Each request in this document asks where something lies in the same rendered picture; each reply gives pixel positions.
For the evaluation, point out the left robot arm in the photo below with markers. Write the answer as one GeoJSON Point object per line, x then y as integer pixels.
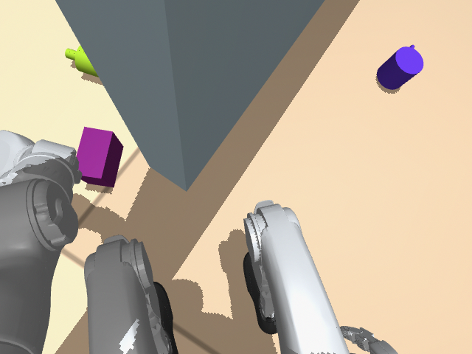
{"type": "Point", "coordinates": [36, 221]}

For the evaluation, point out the right robot hand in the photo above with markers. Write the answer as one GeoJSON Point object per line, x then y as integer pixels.
{"type": "Point", "coordinates": [366, 340]}

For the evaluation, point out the right robot foot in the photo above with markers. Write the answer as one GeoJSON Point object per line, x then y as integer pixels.
{"type": "Point", "coordinates": [266, 324]}

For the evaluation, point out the left robot foot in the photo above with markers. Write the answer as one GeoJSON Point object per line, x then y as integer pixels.
{"type": "Point", "coordinates": [166, 316]}

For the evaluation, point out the left robot hand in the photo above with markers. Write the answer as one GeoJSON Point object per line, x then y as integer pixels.
{"type": "Point", "coordinates": [10, 144]}

